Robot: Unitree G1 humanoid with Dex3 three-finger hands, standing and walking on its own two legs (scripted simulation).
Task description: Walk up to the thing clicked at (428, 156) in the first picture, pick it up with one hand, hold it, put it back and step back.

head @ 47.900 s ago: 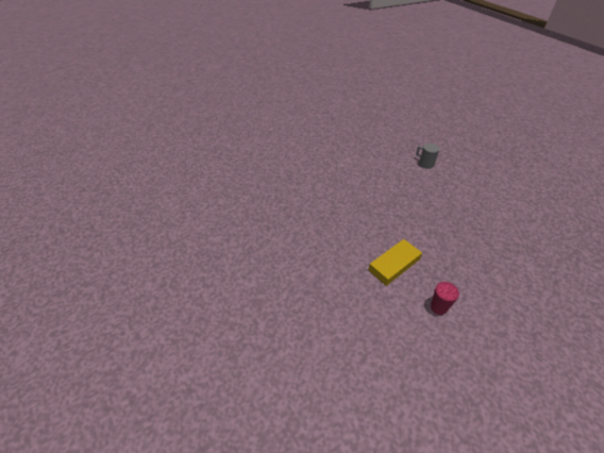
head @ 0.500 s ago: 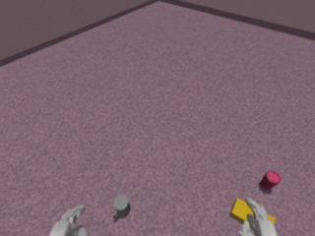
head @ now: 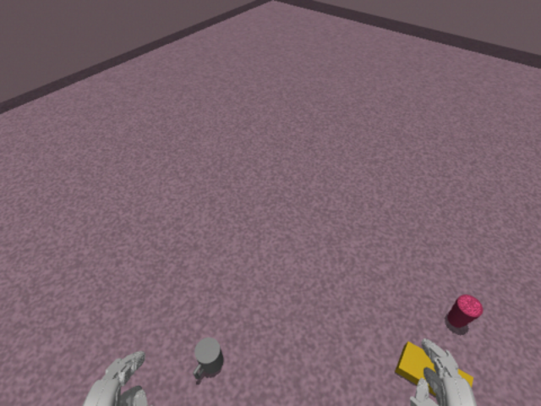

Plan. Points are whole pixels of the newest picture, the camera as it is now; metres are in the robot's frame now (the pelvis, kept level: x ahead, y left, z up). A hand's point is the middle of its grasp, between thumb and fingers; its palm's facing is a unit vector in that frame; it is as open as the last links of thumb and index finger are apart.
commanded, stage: stand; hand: left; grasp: from above
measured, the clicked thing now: (206, 360) +0.43 +0.22 -0.66
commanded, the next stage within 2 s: none
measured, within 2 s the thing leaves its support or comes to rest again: neither
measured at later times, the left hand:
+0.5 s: hand out of the picture +0.06 +0.24 -0.11, palm faces +0.05 -0.95 -0.32, open 7.4 cm
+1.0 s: hand out of the picture +0.02 +0.24 -0.10, palm faces +0.05 -0.94 -0.34, open 7.3 cm
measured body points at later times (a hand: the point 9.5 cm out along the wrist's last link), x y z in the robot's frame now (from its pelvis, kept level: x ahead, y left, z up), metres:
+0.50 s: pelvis -0.01 +0.01 +0.05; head +0.00 +0.02 +0.49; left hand +0.06 +0.29 -0.09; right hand +0.08 -0.27 -0.08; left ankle +0.00 +0.12 -0.68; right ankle +0.00 -0.13 -0.68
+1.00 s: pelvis -0.01 +0.00 +0.06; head -0.02 -0.01 +0.51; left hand +0.02 +0.29 -0.07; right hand +0.06 -0.28 -0.08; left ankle +0.00 +0.12 -0.68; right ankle +0.00 -0.13 -0.68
